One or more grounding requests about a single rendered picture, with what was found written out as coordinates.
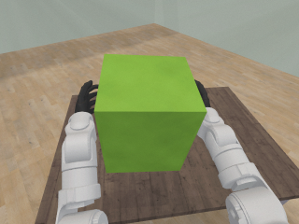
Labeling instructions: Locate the robot right forearm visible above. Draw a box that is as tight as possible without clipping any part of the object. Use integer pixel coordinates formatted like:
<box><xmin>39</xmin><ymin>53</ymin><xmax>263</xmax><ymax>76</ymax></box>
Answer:
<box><xmin>197</xmin><ymin>107</ymin><xmax>288</xmax><ymax>221</ymax></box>

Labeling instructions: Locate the robot right hand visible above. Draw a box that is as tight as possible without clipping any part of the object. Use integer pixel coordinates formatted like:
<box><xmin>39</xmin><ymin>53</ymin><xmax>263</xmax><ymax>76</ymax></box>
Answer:
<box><xmin>194</xmin><ymin>80</ymin><xmax>211</xmax><ymax>107</ymax></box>

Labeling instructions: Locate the robot left upper arm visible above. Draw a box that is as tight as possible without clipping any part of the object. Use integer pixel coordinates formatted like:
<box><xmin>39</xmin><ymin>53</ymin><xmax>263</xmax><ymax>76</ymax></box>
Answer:
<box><xmin>58</xmin><ymin>209</ymin><xmax>108</xmax><ymax>224</ymax></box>

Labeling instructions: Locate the carton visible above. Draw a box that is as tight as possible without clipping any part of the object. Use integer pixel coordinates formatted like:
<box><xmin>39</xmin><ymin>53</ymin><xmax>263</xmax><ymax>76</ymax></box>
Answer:
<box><xmin>93</xmin><ymin>54</ymin><xmax>207</xmax><ymax>174</ymax></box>

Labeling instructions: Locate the robot left forearm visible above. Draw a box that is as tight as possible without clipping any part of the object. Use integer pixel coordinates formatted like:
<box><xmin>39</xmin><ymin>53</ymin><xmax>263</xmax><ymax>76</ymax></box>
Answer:
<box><xmin>55</xmin><ymin>111</ymin><xmax>101</xmax><ymax>224</ymax></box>

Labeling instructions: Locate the robot left hand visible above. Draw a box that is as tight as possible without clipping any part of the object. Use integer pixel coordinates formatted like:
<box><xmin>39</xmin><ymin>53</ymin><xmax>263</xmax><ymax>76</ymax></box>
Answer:
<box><xmin>74</xmin><ymin>80</ymin><xmax>99</xmax><ymax>114</ymax></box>

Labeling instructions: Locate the robot right upper arm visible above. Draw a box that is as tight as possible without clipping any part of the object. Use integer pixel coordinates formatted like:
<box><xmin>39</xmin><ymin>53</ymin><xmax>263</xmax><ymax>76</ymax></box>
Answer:
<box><xmin>225</xmin><ymin>186</ymin><xmax>289</xmax><ymax>224</ymax></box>

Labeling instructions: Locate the table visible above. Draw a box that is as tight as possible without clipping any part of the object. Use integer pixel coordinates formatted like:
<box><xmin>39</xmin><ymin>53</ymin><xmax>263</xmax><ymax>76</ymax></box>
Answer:
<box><xmin>35</xmin><ymin>87</ymin><xmax>299</xmax><ymax>224</ymax></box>

